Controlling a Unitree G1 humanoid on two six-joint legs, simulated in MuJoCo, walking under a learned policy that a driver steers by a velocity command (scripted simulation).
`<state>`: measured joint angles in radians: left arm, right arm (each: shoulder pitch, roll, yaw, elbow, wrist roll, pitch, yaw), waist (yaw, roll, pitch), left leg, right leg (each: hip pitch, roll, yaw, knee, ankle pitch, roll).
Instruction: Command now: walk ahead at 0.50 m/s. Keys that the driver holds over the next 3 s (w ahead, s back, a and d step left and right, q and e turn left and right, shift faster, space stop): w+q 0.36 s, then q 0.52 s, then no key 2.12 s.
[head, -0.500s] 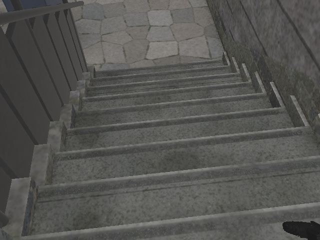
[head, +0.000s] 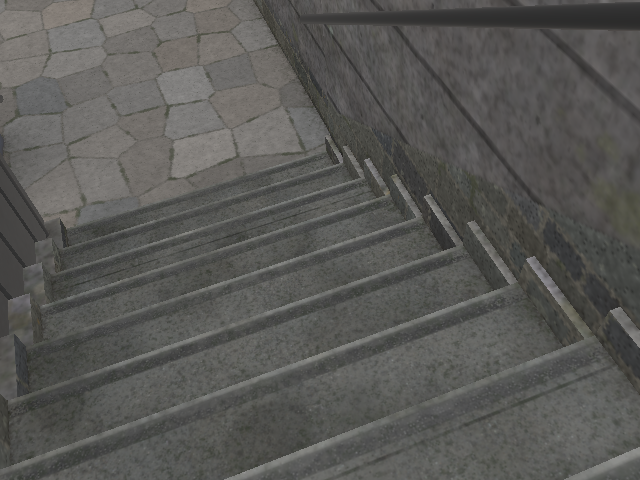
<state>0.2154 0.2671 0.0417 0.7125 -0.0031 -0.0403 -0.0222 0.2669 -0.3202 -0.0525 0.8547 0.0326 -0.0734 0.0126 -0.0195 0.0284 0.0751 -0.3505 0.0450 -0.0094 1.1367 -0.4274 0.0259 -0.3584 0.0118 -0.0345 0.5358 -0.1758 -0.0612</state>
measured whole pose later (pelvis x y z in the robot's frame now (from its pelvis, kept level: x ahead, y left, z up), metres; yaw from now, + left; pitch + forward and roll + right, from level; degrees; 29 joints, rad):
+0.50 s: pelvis +0.24 +0.04 -0.08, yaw +13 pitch +1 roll -2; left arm 0.42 0.22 0.05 0.85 -0.01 -0.06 0.09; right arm 0.17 -0.26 -0.08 0.73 0.00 0.01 0.11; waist 0.08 0.04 0.01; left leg -0.56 0.03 -0.04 0.50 0.48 0.01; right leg -0.07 -0.06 -0.26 0.92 -0.84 0.02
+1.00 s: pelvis +0.39 +0.05 -0.18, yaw +32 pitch +1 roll -1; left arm 0.10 0.21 0.00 0.57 0.03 0.03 0.05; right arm 0.23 -0.26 0.00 0.68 0.00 0.10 -0.08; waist -0.01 -0.06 0.00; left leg -0.39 -0.13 -0.23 0.68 -0.29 0.02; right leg -0.63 0.04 0.08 1.12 -0.16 0.12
